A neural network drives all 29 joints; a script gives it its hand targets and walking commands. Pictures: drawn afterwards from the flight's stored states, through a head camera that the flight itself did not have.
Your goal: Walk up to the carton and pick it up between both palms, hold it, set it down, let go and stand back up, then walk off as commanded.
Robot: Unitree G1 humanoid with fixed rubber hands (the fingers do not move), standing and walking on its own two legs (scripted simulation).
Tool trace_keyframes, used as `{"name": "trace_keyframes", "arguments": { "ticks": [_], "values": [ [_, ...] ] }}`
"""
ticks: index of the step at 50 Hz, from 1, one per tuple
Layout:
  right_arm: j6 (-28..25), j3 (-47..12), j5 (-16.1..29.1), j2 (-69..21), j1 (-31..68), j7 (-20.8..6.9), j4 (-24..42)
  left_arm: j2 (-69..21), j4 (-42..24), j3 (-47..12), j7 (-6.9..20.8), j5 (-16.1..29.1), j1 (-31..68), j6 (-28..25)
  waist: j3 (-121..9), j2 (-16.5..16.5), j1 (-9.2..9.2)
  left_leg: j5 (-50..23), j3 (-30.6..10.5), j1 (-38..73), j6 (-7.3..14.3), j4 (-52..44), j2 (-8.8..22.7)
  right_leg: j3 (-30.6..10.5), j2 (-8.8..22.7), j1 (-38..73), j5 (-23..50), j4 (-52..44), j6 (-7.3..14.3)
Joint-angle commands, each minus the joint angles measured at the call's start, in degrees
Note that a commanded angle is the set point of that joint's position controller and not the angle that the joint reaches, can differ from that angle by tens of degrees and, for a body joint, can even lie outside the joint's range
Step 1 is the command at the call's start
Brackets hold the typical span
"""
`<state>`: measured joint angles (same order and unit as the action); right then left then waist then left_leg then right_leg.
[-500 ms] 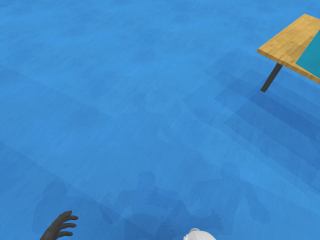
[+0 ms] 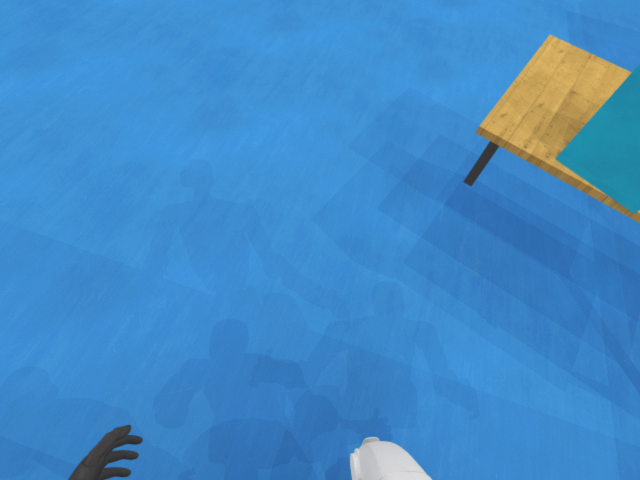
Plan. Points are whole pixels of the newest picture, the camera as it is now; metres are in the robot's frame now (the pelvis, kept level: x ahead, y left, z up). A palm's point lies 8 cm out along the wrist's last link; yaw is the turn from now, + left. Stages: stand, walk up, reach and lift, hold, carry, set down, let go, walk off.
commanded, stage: walk up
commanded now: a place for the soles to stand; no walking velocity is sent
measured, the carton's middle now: out of the picture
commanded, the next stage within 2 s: none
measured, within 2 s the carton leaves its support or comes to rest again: neither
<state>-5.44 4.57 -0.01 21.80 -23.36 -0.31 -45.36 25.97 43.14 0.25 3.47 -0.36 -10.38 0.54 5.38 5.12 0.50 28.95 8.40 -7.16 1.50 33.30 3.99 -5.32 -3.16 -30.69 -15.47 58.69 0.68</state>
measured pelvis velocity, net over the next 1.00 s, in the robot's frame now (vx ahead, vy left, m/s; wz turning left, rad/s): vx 0.38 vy -0.05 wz -0.18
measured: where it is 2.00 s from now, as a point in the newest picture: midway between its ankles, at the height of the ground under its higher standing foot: (344, 385)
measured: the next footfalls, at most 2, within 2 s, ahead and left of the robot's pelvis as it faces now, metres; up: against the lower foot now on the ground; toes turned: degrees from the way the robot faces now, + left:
right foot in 0.08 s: +0.15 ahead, -0.12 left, +0.00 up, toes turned -2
left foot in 0.34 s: +0.22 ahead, +0.11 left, +0.00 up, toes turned -5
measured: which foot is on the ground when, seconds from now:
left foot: down 0.00-0.16, up 0.18-0.32, down 0.34-0.76, up 0.78-0.96, down 0.98-1.00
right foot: up 0.00-0.06, down 0.08-0.36, up 0.38-0.72, down 0.74-1.00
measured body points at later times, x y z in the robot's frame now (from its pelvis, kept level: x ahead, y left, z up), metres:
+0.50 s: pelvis +0.22 +0.02 -0.01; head +0.30 +0.10 +0.42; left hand +0.34 +0.31 -0.19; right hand +0.27 -0.31 -0.06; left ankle +0.18 +0.11 -0.72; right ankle +0.14 -0.13 -0.63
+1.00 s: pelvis +0.38 -0.05 -0.03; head +0.49 +0.01 +0.40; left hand +0.48 +0.24 -0.20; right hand +0.52 -0.38 -0.08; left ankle +0.43 +0.03 -0.73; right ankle +0.35 -0.11 -0.72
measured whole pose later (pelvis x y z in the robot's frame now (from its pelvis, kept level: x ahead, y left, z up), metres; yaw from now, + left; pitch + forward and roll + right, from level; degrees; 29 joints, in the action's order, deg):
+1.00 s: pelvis +0.38 -0.05 -0.03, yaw -11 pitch +0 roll -3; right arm -3.0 2.9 0.0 19.0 0.5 4.7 -45.1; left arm 26.5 41.0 0.3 0.4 -0.4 -18.4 1.8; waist 13.8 7.5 1.6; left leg 22.8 0.5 -26.3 1.2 49.7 1.5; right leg -2.0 -12.5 -19.6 -26.0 47.4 6.9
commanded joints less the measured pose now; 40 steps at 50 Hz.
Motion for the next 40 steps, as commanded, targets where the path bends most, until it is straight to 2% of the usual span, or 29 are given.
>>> {"name": "trace_keyframes", "arguments": {
  "ticks": [1,3,4,5,6,7,8,9,10,12,14,15,16,17,18,19,20,22,24,27,31,33,34,35,36,37,38,39,40],
  "values": [
    [0.8,4.5,-1.5,14.4,-4.6,2.6,1.5,2.9,-6.7,1.8,1.2,1.2,8.0,-0.5,-3.8,-13.2,-7.99,-58.5,-2.1,27.5,-8.0,-6.8,5.8,18.7,-0.9,-13.3,4.3,-21.7,-0.3],
    [1.0,4.5,-1.0,15.1,-3.9,2.4,2.5,2.9,-5.5,2.3,1.1,1.1,5.5,-1.1,-8.2,-12.6,-5.22,-67.5,0.4,26.2,-6.7,2.6,4.9,22.6,-4.7,-2.3,9.1,-33.5,-0.1],
    [1.2,4.5,-0.4,15.2,-2.9,2.2,3.3,3.3,-2.9,3.0,0.7,0.5,-0.9,-1.5,-15.0,-10.9,-1.85,-71.0,-0.4,24.6,-4.3,12.9,6.1,22.6,-7.1,8.5,11.4,-35.9,1.5],
    [1.1,4.4,0.3,14.9,1.5,2.2,5.0,6.3,0.5,4.4,0.5,-0.3,-13.2,-1.9,-21.8,-10.6,5.49,-69.6,-0.6,15.5,-3.5,26.3,7.2,16.6,-4.3,25.7,18.3,-37.7,5.6],
    [0.0,3.6,1.5,12.8,5.2,2.4,7.5,11.5,3.4,6.1,-0.1,-1.2,-20.1,-2.1,-25.9,-8.4,10.59,-55.2,-1.0,-5.6,-4.0,37.9,4.6,6.0,0.5,46.9,29.0,-30.2,10.7],
    [-1.1,2.2,3.3,11.3,9.0,2.7,10.6,16.7,3.6,8.3,-1.2,-0.6,-24.3,-1.3,-26.4,7.8,15.76,-18.9,-3.8,-37.6,-9.3,61.2,-4.3,-20.3,14.7,66.1,49.0,-21.8,26.1],
    [-2.0,2.1,3.3,14.7,11.4,3.9,10.8,16.3,1.3,8.5,-2.7,1.2,-22.9,-1.1,-22.1,10.2,15.96,13.6,-12.8,-45.2,-10.6,69.0,-4.0,-36.3,24.4,63.5,57.5,-24.8,31.5],
    [-2.9,1.3,2.4,16.3,17.7,4.6,12.5,15.6,-0.2,8.3,-4.3,1.6,-21.9,-1.1,-15.7,5.3,16.06,17.4,-21.4,-47.2,-8.8,67.5,-1.4,-35.8,24.3,53.7,56.3,-25.7,28.9],
    [-3.3,1.3,2.1,16.1,19.1,3.8,13.6,14.8,-1.8,7.7,-5.5,1.5,-18.1,-1.2,-10.8,-0.5,12.54,16.2,-22.9,-45.2,-6.0,60.5,0.9,-33.1,22.6,46.2,53.7,-26.2,25.7],
    [-2.9,2.4,1.4,15.3,18.9,2.7,11.1,12.1,-3.2,6.9,-6.3,-0.3,-11.0,-2.6,-2.8,-5.3,5.86,14.7,-24.7,-37.3,-1.2,40.4,5.5,-25.5,18.7,29.9,46.3,-25.5,17.5],
    [-1.4,3.2,2.0,14.0,12.0,2.4,5.1,10.6,-6.8,6.6,-5.1,-2.3,-2.9,-2.8,-1.4,-4.6,0.51,10.6,-18.5,-24.8,0.4,13.9,5.4,-20.3,14.0,20.4,49.6,-22.8,14.9],
    [-1.2,3.7,2.2,12.5,5.5,2.7,1.6,11.0,-7.9,6.1,-4.4,-2.6,-0.2,-2.5,-4.3,-4.7,-2.90,0.6,-10.8,-11.7,0.5,1.9,2.7,-15.2,9.5,13.2,50.8,-19.9,14.1],
    [-1.4,4.3,1.8,10.8,-5.0,3.2,-3.1,9.7,-8.9,5.2,-3.6,-2.0,2.9,-1.9,-8.9,-7.6,-8.15,-20.0,-5.6,7.4,-0.2,-11.3,-0.2,-8.6,3.7,4.1,35.9,-11.7,11.1],
    [-1.7,6.1,0.5,15.0,-11.0,4.4,-5.0,3.1,-9.2,3.6,-3.0,-2.4,-2.1,-2.1,-13.1,-19.8,-10.27,-39.4,-13.6,27.4,-1.8,-9.2,5.9,-7.9,-3.9,-12.5,-1.9,2.0,6.2],
    [-1.5,7.4,0.2,23.8,-14.7,6.1,-4.7,1.3,-10.2,3.2,-2.8,-3.8,-7.8,-1.5,-21.9,-27.1,-9.26,-51.4,-36.0,36.2,-1.7,-4.7,28.3,-7.6,-6.1,-20.4,-25.0,14.3,2.7],
    [-1.1,6.9,2.0,23.9,-8.3,6.6,-3.2,9.6,-6.8,4.6,-3.1,-3.4,-7.4,-0.1,-19.8,-13.6,-7.21,-65.7,-36.7,27.9,-2.7,-2.8,28.6,-8.5,-4.2,-18.2,-18.1,16.1,1.9],
    [-0.6,6.3,2.0,21.0,-6.1,7.1,-2.8,9.7,-7.3,4.0,-2.8,-3.4,-3.9,0.1,-11.6,-14.0,-7.05,-74.0,-25.9,25.8,-11.2,-1.6,21.2,-5.6,-4.1,-21.1,-14.9,19.7,2.1],
    [-0.2,5.5,1.1,17.8,-3.6,8.2,-4.3,6.5,-5.8,3.4,-2.1,-3.5,-1.9,0.5,-6.6,-22.3,-7.35,-63.2,-17.2,19.6,-18.3,-5.9,12.3,-4.1,-4.9,-23.0,-11.1,24.1,2.0],
    [0.7,4.6,0.9,15.8,-1.2,7.7,-3.0,7.0,-5.7,3.8,-1.2,-1.8,-3.9,0.8,-4.2,-21.8,-6.10,-58.9,-9.3,12.6,-17.2,-6.9,6.2,0.1,-3.8,-15.5,-8.3,18.1,2.5],
    [1.2,4.0,0.6,14.0,1.4,7.4,-0.8,6.9,-4.0,4.3,-0.1,-1.7,-5.0,1.5,-2.9,-15.6,-3.10,-54.2,-7.1,9.9,-16.2,-7.3,2.0,5.2,-5.0,-9.2,-3.7,7.7,1.4],
    [2.0,5.1,0.7,15.9,-4.1,7.2,-0.2,6.7,-6.6,3.9,0.5,-1.8,2.2,1.2,-4.0,-14.7,-6.13,-52.3,-13.0,25.9,-6.7,-0.8,7.1,9.1,-2.6,-19.1,-1.2,-8.2,-1.1],
    [2.5,5.7,0.7,16.1,-5.2,7.2,1.0,7.5,-6.6,3.7,0.5,-2.3,2.9,0.8,-5.9,-13.5,-4.97,-54.8,-10.1,27.8,-5.4,5.0,8.3,13.9,-2.4,-16.3,2.8,-20.0,-1.5],
    [2.7,5.8,0.7,16.1,-3.6,7.2,1.9,7.4,-6.1,3.9,0.5,-2.7,1.8,0.3,-7.9,-11.7,-2.65,-59.9,-6.3,23.5,-5.5,9.9,6.6,17.0,-3.9,-7.4,4.5,-27.9,-0.5],
    [3.1,5.8,1.2,17.6,0.6,6.8,3.2,7.8,-3.9,4.7,0.3,-2.4,-8.1,-0.5,-11.8,-11.6,3.44,-68.2,-6.3,15.9,-4.7,22.6,6.7,17.6,-5.4,6.8,7.2,-32.4,2.2],
    [2.9,5.9,1.8,18.1,5.1,6.0,3.7,9.2,-0.2,5.9,-0.3,-2.7,-20.9,-0.7,-19.3,-11.8,11.78,-69.3,-5.0,6.0,-2.9,39.2,3.8,14.5,-3.9,25.8,17.8,-36.2,7.7],
    [2.0,4.5,2.1,14.5,7.0,6.2,6.9,15.5,0.5,7.5,-1.1,-3.1,-24.3,-0.3,-25.1,0.2,13.60,-33.0,-5.1,-14.5,-5.0,54.6,-4.4,0.1,2.1,43.9,48.0,-24.4,14.4],
    [1.5,2.3,2.8,12.0,7.6,7.2,8.4,16.3,-1.7,7.8,-1.8,-2.1,-22.9,0.7,-24.0,13.0,15.06,10.6,-6.1,-35.9,-7.0,63.8,-12.7,-25.6,13.2,51.2,62.5,-26.8,25.2],
    [0.8,1.6,1.6,14.3,10.1,8.1,7.6,14.1,-5.0,7.2,-2.8,-0.8,-16.5,1.2,-17.1,4.5,13.27,16.5,-12.3,-36.8,-7.0,65.3,-9.0,-35.2,19.1,42.6,60.5,-28.6,28.1],
    [0.5,1.6,1.5,15.6,11.8,8.3,8.0,13.1,-6.3,7.1,-3.3,-0.3,-16.3,1.1,-10.8,-0.3,11.78,16.6,-15.6,-39.8,-5.8,63.6,-6.1,-35.6,18.5,39.3,60.4,-27.4,27.3]
  ]
}}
